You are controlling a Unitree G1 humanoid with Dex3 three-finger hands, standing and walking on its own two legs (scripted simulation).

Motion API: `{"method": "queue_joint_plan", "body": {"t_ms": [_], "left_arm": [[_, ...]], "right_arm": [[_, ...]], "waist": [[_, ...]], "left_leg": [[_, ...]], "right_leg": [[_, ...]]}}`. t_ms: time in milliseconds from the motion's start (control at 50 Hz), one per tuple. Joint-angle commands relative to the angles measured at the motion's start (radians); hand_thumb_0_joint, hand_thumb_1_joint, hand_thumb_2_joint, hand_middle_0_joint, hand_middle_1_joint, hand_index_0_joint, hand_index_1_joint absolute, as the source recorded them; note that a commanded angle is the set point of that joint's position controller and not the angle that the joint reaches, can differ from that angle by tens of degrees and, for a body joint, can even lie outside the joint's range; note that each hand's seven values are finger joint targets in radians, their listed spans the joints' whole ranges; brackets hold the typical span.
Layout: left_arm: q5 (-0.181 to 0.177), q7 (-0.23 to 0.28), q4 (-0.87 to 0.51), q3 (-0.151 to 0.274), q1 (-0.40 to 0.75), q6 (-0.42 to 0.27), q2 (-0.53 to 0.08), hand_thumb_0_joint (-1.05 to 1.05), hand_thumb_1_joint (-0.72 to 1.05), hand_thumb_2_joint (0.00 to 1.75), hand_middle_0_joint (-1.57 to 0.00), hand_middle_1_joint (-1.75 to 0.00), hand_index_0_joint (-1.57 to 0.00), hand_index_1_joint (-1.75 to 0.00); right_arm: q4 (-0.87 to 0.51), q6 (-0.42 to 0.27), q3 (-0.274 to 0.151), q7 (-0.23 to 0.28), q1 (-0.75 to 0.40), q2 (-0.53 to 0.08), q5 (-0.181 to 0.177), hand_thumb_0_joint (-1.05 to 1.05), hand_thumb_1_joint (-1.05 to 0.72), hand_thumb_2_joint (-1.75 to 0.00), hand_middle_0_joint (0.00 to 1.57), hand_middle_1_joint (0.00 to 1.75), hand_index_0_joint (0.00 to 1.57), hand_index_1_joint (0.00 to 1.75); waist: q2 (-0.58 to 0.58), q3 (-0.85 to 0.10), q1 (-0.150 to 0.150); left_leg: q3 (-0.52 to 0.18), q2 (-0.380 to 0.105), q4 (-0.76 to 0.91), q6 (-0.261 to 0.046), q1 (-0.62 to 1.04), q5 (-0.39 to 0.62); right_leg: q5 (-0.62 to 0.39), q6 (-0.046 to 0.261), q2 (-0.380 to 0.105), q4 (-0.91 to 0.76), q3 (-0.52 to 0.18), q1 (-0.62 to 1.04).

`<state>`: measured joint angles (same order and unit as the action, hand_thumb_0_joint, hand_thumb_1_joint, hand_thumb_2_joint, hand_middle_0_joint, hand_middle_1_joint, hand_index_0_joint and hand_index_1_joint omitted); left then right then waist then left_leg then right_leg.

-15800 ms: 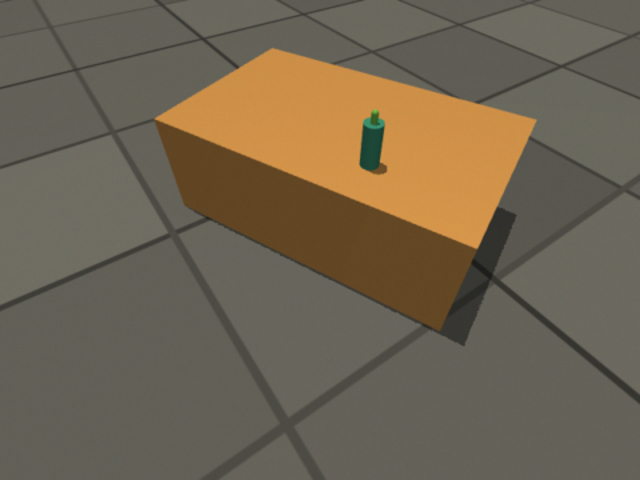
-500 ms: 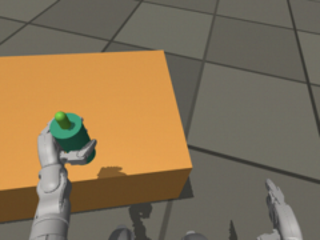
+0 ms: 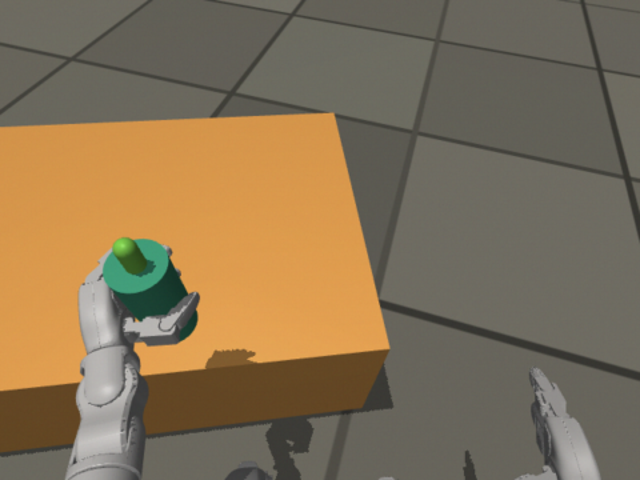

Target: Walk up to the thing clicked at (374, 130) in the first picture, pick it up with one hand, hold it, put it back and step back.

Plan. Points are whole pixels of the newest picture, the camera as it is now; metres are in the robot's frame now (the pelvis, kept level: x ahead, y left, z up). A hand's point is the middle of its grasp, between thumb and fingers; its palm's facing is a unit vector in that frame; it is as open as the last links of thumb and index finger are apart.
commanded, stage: hold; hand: left
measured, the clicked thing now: (152, 288) +0.34 +0.20 +0.06
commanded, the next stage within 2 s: none
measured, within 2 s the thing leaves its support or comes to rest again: neither
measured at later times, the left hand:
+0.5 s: hand (157, 296) +0.33 +0.20 +0.06, palm faces +0.29 -0.96 +0.01, open 8.9 cm
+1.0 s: hand (155, 303) +0.32 +0.20 +0.06, palm faces +0.32 -0.95 +0.00, open 8.9 cm
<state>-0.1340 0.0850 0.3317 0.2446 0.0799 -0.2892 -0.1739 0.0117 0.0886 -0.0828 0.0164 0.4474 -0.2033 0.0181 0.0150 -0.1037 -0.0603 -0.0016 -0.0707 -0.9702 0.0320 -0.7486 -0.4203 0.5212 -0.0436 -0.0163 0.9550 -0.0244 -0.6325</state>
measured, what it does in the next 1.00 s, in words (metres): stands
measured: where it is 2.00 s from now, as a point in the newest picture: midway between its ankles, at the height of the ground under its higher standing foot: outside the picture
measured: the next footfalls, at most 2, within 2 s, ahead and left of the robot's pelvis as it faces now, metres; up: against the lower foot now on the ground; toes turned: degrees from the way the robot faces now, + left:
none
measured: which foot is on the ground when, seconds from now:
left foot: down 0.00-1.00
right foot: down 0.00-1.00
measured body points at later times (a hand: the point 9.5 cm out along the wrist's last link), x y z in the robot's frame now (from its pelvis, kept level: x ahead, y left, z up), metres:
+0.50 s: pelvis -0.01 +0.00 +0.01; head +0.03 +0.01 +0.45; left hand +0.30 +0.25 +0.07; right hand +0.15 -0.26 -0.02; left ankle +0.03 +0.14 -0.68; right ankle -0.03 -0.15 -0.68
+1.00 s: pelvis -0.01 +0.00 +0.01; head +0.04 +0.01 +0.46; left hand +0.30 +0.25 +0.06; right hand +0.15 -0.26 -0.02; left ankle +0.03 +0.14 -0.68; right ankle -0.03 -0.15 -0.68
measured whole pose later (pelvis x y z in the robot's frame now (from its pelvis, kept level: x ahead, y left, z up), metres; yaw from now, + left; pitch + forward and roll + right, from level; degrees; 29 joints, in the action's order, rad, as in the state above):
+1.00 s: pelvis -0.01 +0.00 +0.01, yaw +0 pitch +9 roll -1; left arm -0.13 0.10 0.29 0.23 0.06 -0.25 -0.15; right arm 0.16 0.04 -0.09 0.04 0.39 -0.20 0.02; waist 0.01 -0.08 -0.04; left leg 0.00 -0.07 -0.91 0.03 -0.69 -0.38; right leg 0.49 -0.04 -0.02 0.91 -0.02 -0.58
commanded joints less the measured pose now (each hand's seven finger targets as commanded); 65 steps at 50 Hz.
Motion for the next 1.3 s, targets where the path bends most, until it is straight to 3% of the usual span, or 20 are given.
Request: {"method": "queue_joint_plan", "body": {"t_ms": [0,20,40,100,140,180,360,500,680,700,720,760,780,820,900,920,960,980,1140,1280], "left_arm": [[-0.014,-0.002,-0.333,0.039,0.293,-0.102,-0.150,0.00,0.32,1.27,-1.24,-1.38,-1.27,-1.38],[-0.011,-0.002,-0.252,0.029,0.236,-0.087,-0.124,0.00,0.34,1.28,-1.24,-1.38,-1.27,-1.38],[-0.011,-0.001,-0.321,0.016,0.289,-0.091,-0.126,0.00,0.35,1.27,-1.24,-1.37,-1.27,-1.36],[-0.008,0.006,-0.375,0.035,0.316,-0.090,-0.153,0.00,0.34,1.28,-1.25,-1.38,-1.28,-1.38],[-0.012,0.010,-0.435,0.032,0.348,-0.093,-0.144,0.00,0.33,1.27,-1.25,-1.38,-1.28,-1.38],[-0.015,0.019,-0.405,0.066,0.302,-0.086,-0.170,0.00,0.35,1.28,-1.24,-1.38,-1.27,-1.37],[-0.023,-0.001,-0.406,0.000,0.313,-0.047,-0.112,0.00,0.36,1.29,-1.28,-1.40,-1.31,-1.40],[-0.009,0.020,-0.370,0.036,0.351,-0.029,-0.151,0.00,0.38,1.29,-1.26,-1.39,-1.29,-1.39],[-0.009,0.020,-0.322,0.044,0.310,-0.053,-0.132,0.00,0.40,1.35,-1.29,-1.45,-1.33,-1.44],[-0.009,0.019,-0.366,0.034,0.358,-0.064,-0.131,0.00,0.39,1.35,-1.28,-1.43,-1.31,-1.43],[-0.009,0.023,-0.284,0.052,0.289,-0.058,-0.131,0.00,0.38,1.35,-1.30,-1.45,-1.33,-1.44],[-0.008,0.024,-0.358,0.032,0.368,-0.072,-0.129,0.00,0.39,1.35,-1.28,-1.43,-1.31,-1.43],[-0.011,0.023,-0.364,0.070,0.358,-0.076,-0.167,0.00,0.37,1.35,-1.30,-1.45,-1.33,-1.44],[-0.002,0.018,-0.336,0.023,0.309,-0.068,-0.123,0.00,0.39,1.35,-1.29,-1.44,-1.32,-1.43],[-0.008,0.018,-0.352,0.035,0.342,-0.087,-0.139,0.00,0.38,1.34,-1.28,-1.43,-1.31,-1.42],[-0.013,0.014,-0.436,0.009,0.400,-0.097,-0.124,0.00,0.36,1.33,-1.28,-1.43,-1.31,-1.42],[-0.011,0.016,-0.365,0.028,0.325,-0.083,-0.131,0.00,0.37,1.34,-1.28,-1.43,-1.31,-1.43],[-0.009,0.011,-0.396,-0.020,0.369,-0.084,-0.098,0.00,0.35,1.33,-1.28,-1.43,-1.31,-1.42],[-0.011,0.012,-0.341,0.012,0.387,-0.048,-0.120,0.00,0.37,1.35,-1.28,-1.42,-1.31,-1.42],[-0.020,0.014,-0.310,0.040,0.344,-0.048,-0.122,0.00,0.35,1.35,-1.28,-1.43,-1.31,-1.43]], "right_arm": [[-0.177,-0.052,-0.080,0.012,-0.001,-0.127,-0.003,0.00,0.56,-0.05,0.05,0.05,0.05,0.05],[-0.169,-0.053,-0.106,0.015,-0.002,-0.161,0.000,0.00,0.56,-0.05,0.05,0.05,0.05,0.05],[-0.158,-0.054,-0.063,0.011,0.001,-0.121,-0.002,0.00,0.56,-0.05,0.05,0.05,0.05,0.05],[-0.170,-0.055,-0.087,0.017,-0.018,-0.131,-0.004,0.00,0.56,-0.05,0.05,0.05,0.05,0.05],[-0.158,-0.060,-0.052,0.012,-0.028,-0.094,-0.005,0.00,0.56,-0.05,0.05,0.05,0.05,0.05],[-0.144,-0.059,-0.105,0.022,-0.021,-0.147,-0.004,0.00,0.56,-0.05,0.05,0.05,0.05,0.05],[-0.140,-0.073,-0.059,0.029,-0.053,-0.107,-0.013,0.00,0.55,-0.05,0.05,0.05,0.05,0.05],[-0.081,-0.076,-0.110,0.039,-0.036,-0.154,-0.008,0.00,0.57,-0.05,0.05,0.05,0.05,0.05],[-0.085,-0.091,-0.084,0.033,-0.082,-0.132,-0.003,0.00,0.56,-0.05,0.05,0.05,0.05,0.05],[-0.073,-0.094,-0.050,0.027,-0.097,-0.093,-0.002,0.00,0.57,-0.05,0.05,0.05,0.05,0.05],[-0.049,-0.090,-0.090,0.032,-0.067,-0.139,0.000,0.00,0.56,-0.05,0.05,0.05,0.05,0.05],[-0.032,-0.094,-0.072,0.028,-0.083,-0.118,-0.001,0.00,0.56,-0.05,0.05,0.05,0.05,0.05],[-0.043,-0.095,-0.094,0.031,-0.091,-0.141,0.001,0.00,0.56,-0.05,0.05,0.05,0.05,0.05],[-0.048,-0.095,-0.086,0.030,-0.073,-0.130,0.003,0.00,0.56,-0.05,0.05,0.05,0.05,0.05],[-0.046,-0.098,-0.097,0.034,-0.084,-0.144,0.000,0.00,0.56,-0.05,0.05,0.05,0.05,0.05],[-0.055,-0.103,-0.059,0.030,-0.102,-0.104,-0.001,0.00,0.56,-0.05,0.05,0.05,0.05,0.05],[-0.025,-0.100,-0.087,0.035,-0.059,-0.135,0.000,0.00,0.56,-0.05,0.05,0.05,0.05,0.05],[-0.048,-0.106,-0.049,0.029,-0.076,-0.101,-0.002,0.00,0.56,-0.05,0.05,0.05,0.05,0.05],[0.003,-0.103,-0.095,0.033,-0.062,-0.140,-0.008,0.00,0.56,-0.05,0.05,0.05,0.05,0.05],[-0.039,-0.102,-0.069,0.029,-0.097,-0.123,-0.011,0.00,0.56,-0.05,0.05,0.05,0.05,0.05]], "waist": [[-0.076,-0.338,0.010],[-0.052,-0.311,0.002],[-0.070,-0.298,0.009],[-0.086,-0.324,0.009],[-0.103,-0.288,0.021],[-0.083,-0.305,0.021],[-0.050,-0.276,0.011],[-0.066,-0.265,0.008],[-0.041,-0.280,0.029],[-0.071,-0.261,0.040],[-0.046,-0.267,0.030],[-0.078,-0.267,0.030],[-0.088,-0.314,0.032],[-0.055,-0.297,0.020],[-0.042,-0.291,0.010],[-0.075,-0.300,0.014],[-0.061,-0.284,0.011],[-0.083,-0.267,0.003],[-0.078,-0.254,0.007],[-0.014,-0.278,0.040]], "left_leg": [[0.021,0.039,0.103,-0.027,0.313,0.350],[0.021,0.035,0.109,-0.028,0.308,0.343],[0.024,0.037,0.109,-0.028,0.300,0.339],[0.022,0.037,0.121,-0.024,0.325,0.320],[0.023,0.041,0.141,-0.020,0.306,0.264],[0.021,0.039,0.143,-0.023,0.312,0.271],[0.025,0.039,0.157,-0.024,0.317,0.265],[0.029,0.042,0.184,-0.022,0.334,0.200],[0.027,0.042,0.176,-0.023,0.323,0.238],[0.030,0.045,0.179,-0.021,0.306,0.222],[0.032,0.044,0.170,-0.023,0.305,0.232],[0.032,0.045,0.171,-0.020,0.311,0.233],[0.032,0.045,0.161,-0.022,0.325,0.251],[0.029,0.041,0.167,-0.023,0.332,0.261],[0.030,0.043,0.172,-0.024,0.332,0.226],[0.031,0.046,0.172,-0.022,0.334,0.221],[0.027,0.044,0.180,-0.023,0.340,0.213],[0.027,0.043,0.188,-0.021,0.345,0.196],[0.024,0.039,0.192,-0.020,0.351,0.228],[0.022,0.042,0.187,-0.024,0.333,0.261]], "right_leg": [[-0.448,0.015,0.028,-0.121,0.035,0.065],[-0.437,0.015,0.030,-0.125,0.037,0.052],[-0.445,0.014,0.028,-0.130,0.034,0.051],[-0.414,0.018,0.027,-0.133,0.035,0.060],[-0.360,0.022,0.029,-0.145,0.038,0.058],[-0.366,0.023,0.029,-0.142,0.037,0.069],[-0.372,0.019,0.027,-0.167,0.038,0.074],[-0.310,0.023,0.026,-0.185,0.036,0.058],[-0.336,0.023,0.025,-0.178,0.038,0.089],[-0.322,0.025,0.024,-0.183,0.036,0.086],[-0.337,0.022,0.022,-0.182,0.033,0.090],[-0.340,0.025,0.021,-0.176,0.031,0.077],[-0.357,0.024,0.020,-0.174,0.028,0.097],[-0.364,0.021,0.025,-0.174,0.035,0.093],[-0.334,0.022,0.026,-0.183,0.033,0.081],[-0.333,0.022,0.023,-0.185,0.029,0.084],[-0.320,0.023,0.028,-0.185,0.037,0.074],[-0.304,0.025,0.029,-0.188,0.039,0.060],[-0.332,0.026,0.026,-0.188,0.044,0.069],[-0.355,0.025,0.025,-0.194,0.047,0.117]]}}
